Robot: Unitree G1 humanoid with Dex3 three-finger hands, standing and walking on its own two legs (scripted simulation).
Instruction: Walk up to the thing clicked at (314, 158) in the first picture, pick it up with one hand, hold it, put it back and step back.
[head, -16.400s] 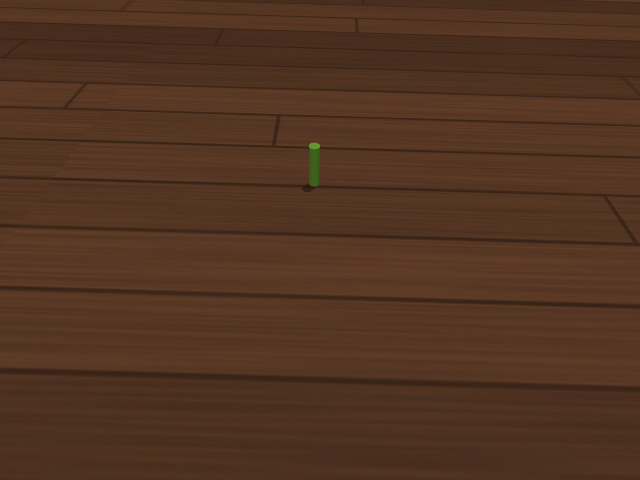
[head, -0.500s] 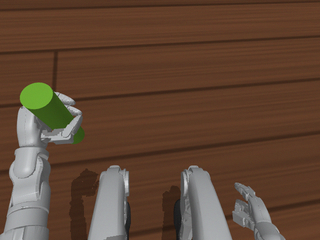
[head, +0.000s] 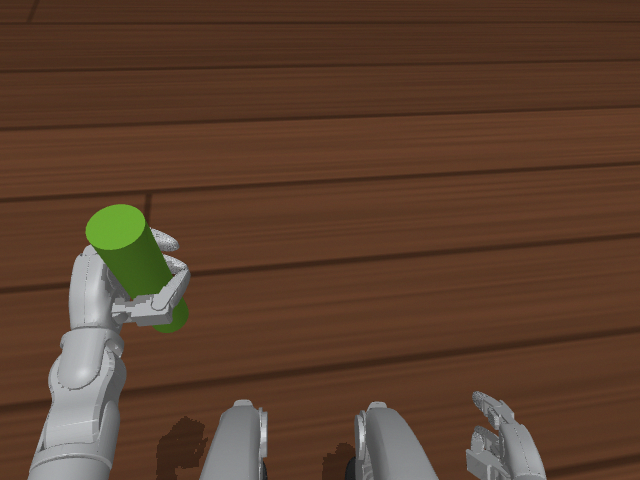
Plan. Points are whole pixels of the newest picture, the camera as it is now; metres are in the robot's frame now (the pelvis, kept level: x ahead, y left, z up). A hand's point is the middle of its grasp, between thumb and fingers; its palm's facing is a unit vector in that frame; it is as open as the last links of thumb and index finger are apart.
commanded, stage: lift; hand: left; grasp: from the side
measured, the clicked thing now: (148, 280) +0.35 +0.20 +0.02
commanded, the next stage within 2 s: hold in 0.88 s
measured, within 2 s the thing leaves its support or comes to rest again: neither
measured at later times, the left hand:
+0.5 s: hand (153, 240) +0.36 +0.18 +0.10, palm faces +0.10 -0.99 -0.02, open 6.7 cm
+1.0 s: hand (158, 218) +0.36 +0.16 +0.13, palm faces +0.09 -1.00 +0.00, open 6.7 cm
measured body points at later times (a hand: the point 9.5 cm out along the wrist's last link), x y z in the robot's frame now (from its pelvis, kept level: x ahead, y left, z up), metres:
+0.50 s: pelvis +0.02 +0.00 +0.07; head +0.10 +0.01 +0.51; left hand +0.35 +0.23 +0.11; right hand +0.16 -0.24 -0.04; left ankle +0.04 +0.12 -0.60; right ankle +0.04 -0.13 -0.60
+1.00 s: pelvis +0.03 -0.01 +0.09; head +0.09 +0.00 +0.54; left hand +0.35 +0.22 +0.13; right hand +0.16 -0.26 -0.02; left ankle +0.04 +0.12 -0.60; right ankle +0.04 -0.13 -0.60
